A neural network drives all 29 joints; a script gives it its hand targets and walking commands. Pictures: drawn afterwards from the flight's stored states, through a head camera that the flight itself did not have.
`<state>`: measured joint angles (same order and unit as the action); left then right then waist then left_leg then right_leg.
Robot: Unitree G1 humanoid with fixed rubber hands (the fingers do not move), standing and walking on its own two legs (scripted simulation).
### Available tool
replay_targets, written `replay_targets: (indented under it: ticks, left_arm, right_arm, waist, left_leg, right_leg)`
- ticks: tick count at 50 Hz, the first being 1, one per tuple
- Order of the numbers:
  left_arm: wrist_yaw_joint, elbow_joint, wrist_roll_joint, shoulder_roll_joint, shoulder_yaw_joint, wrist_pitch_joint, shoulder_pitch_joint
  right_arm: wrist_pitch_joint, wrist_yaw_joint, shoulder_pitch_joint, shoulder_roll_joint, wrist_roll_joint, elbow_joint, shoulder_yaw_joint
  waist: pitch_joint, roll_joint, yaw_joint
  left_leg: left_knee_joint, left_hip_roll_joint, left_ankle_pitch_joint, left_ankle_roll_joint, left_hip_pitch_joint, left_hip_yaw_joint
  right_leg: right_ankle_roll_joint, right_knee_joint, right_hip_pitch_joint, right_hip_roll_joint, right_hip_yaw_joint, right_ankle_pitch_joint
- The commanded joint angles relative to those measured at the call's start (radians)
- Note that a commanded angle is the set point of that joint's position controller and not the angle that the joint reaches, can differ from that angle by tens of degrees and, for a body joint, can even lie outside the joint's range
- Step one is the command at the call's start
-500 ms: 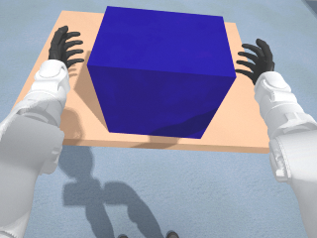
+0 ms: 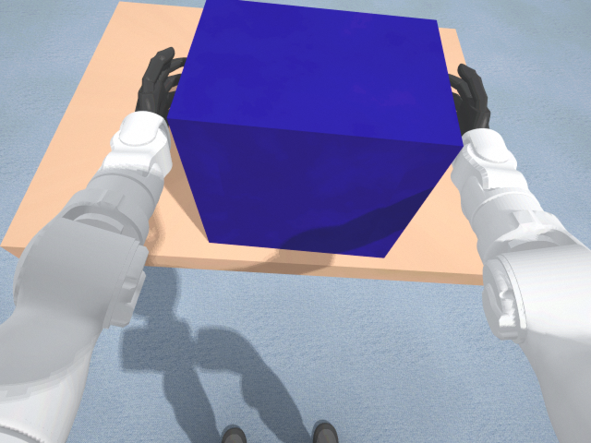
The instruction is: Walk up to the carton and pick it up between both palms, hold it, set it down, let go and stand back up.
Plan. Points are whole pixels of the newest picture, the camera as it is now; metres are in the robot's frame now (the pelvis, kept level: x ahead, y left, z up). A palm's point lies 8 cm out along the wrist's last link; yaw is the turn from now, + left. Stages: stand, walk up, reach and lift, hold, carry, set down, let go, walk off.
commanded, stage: reach and lift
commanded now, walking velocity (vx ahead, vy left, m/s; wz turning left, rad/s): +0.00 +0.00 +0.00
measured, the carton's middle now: (308, 145) +0.51 -0.01 +0.05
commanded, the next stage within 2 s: none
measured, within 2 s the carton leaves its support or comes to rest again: leaves its support in 1.82 s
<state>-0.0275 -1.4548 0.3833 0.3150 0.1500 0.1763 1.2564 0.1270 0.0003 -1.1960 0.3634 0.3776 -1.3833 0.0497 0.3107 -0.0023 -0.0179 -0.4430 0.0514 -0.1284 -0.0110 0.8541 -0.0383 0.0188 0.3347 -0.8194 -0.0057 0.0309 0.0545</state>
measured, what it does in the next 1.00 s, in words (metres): stands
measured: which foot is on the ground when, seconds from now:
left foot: down 0.00-1.00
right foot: down 0.00-1.00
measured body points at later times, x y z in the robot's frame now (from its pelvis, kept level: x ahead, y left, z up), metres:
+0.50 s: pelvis +0.01 +0.00 +0.01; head +0.11 +0.00 +0.45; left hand +0.51 +0.18 +0.11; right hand +0.51 -0.20 +0.11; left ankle +0.01 +0.12 -0.73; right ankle +0.02 -0.13 -0.73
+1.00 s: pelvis +0.01 +0.00 +0.01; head +0.12 +0.01 +0.44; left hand +0.52 +0.17 +0.10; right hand +0.51 -0.20 +0.11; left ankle +0.01 +0.12 -0.73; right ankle +0.02 -0.13 -0.73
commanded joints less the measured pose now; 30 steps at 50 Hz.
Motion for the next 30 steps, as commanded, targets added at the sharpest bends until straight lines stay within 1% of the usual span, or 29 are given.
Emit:
replay_targets:
  ticks: [1,2,3,4,5,6,8,11,16,18,21,26,30]
  left_arm:
    - [-0.01,0.131,-0.02,0.13,-0.024,0.047,0.426]
    - [-0.016,0.141,-0.024,0.128,-0.03,0.049,0.429]
    - [-0.02,0.163,-0.014,0.098,-0.011,0.058,0.437]
    - [-0.041,0.251,-0.059,0.07,-0.088,0.072,0.395]
    - [-0.048,0.238,-0.077,0.068,-0.087,0.065,0.39]
    - [-0.046,0.232,-0.087,0.058,-0.092,0.058,0.382]
    - [-0.041,0.214,-0.098,0.069,-0.116,0.048,0.363]
    - [-0.041,0.188,-0.09,0.079,-0.12,0.062,0.362]
    - [-0.04,0.143,-0.072,0.081,-0.107,0.098,0.373]
    - [-0.037,0.128,-0.067,0.078,-0.102,0.11,0.376]
    - [-0.036,0.118,-0.068,0.065,-0.098,0.121,0.38]
    - [-0.04,0.128,-0.074,0.044,-0.097,0.123,0.389]
    - [-0.044,0.139,-0.08,0.024,-0.099,0.117,0.392]
  right_arm:
    - [0.046,-0.01,-0.444,0.208,-0.015,0.144,-0.038]
    - [0.047,-0.012,-0.448,0.2,-0.018,0.16,-0.037]
    - [0.05,-0.01,-0.445,0.171,-0.019,0.168,-0.029]
    - [0.059,-0.006,-0.375,0.157,-0.027,0.143,-0.038]
    - [0.06,-0.006,-0.39,0.169,-0.026,0.131,-0.031]
    - [0.053,-0.012,-0.369,0.146,-0.037,0.129,-0.045]
    - [0.048,-0.019,-0.374,0.142,-0.054,0.143,-0.053]
    - [0.052,-0.026,-0.4,0.123,-0.071,0.188,-0.051]
    - [0.063,-0.036,-0.42,0.095,-0.066,0.212,-0.032]
    - [0.067,-0.04,-0.421,0.087,-0.065,0.208,-0.029]
    - [0.07,-0.043,-0.417,0.076,-0.063,0.2,-0.027]
    - [0.07,-0.042,-0.412,0.065,-0.062,0.201,-0.031]
    - [0.066,-0.041,-0.412,0.055,-0.068,0.206,-0.038]
  waist:
    - [0.721,-0.041,-0.017]
    - [0.727,-0.041,-0.015]
    - [0.725,-0.044,-0.019]
    - [0.739,-0.107,-0.002]
    - [0.737,-0.105,0.0]
    - [0.704,-0.098,-0.004]
    - [0.65,-0.063,0.002]
    - [0.645,-0.009,0.002]
    - [0.675,0.02,-0.009]
    - [0.678,0.022,-0.017]
    - [0.676,0.008,-0.023]
    - [0.679,-0.022,-0.019]
    - [0.677,-0.034,-0.016]
  left_leg:
    - [-0.053,-0.035,0.441,-0.063,-0.54,0.022]
    - [-0.058,-0.034,0.444,-0.065,-0.561,0.02]
    - [-0.057,-0.035,0.454,-0.067,-0.568,0.021]
    - [-0.047,-0.016,0.534,-0.096,-0.721,0.008]
    - [-0.071,-0.012,0.595,-0.103,-0.801,0.011]
    - [-0.08,-0.012,0.617,-0.102,-0.802,0.016]
    - [-0.057,-0.018,0.56,-0.088,-0.737,0.018]
    - [-0.023,-0.026,0.475,-0.064,-0.649,0.011]
    - [0.003,-0.032,0.426,-0.039,-0.55,0.002]
    - [0.01,-0.032,0.415,-0.036,-0.529,0.001]
    - [0.011,-0.03,0.419,-0.04,-0.543,0.002]
    - [-0.001,-0.028,0.448,-0.058,-0.614,0.006]
    - [-0.009,-0.025,0.46,-0.066,-0.656,0.009]
  right_leg:
    - [0.03,0.046,0.418,0.043,-0.001,-0.336]
    - [0.028,0.038,0.39,0.043,0.003,-0.319]
    - [0.025,0.037,0.376,0.048,0.006,-0.314]
    - [0.019,-0.015,0.296,0.05,0.017,-0.331]
    - [0.014,-0.043,0.263,0.058,0.019,-0.335]
    - [0.007,-0.056,0.262,0.056,0.015,-0.351]
    - [0.009,-0.066,0.319,0.047,0.011,-0.339]
    - [0.024,-0.054,0.401,0.036,0.008,-0.339]
    - [0.037,-0.019,0.514,0.018,-0.007,-0.393]
    - [0.038,-0.01,0.53,0.014,-0.009,-0.404]
    - [0.034,-0.011,0.512,0.014,-0.007,-0.398]
    - [0.026,-0.032,0.439,0.022,0.005,-0.365]
    - [0.021,-0.049,0.4,0.027,0.012,-0.339]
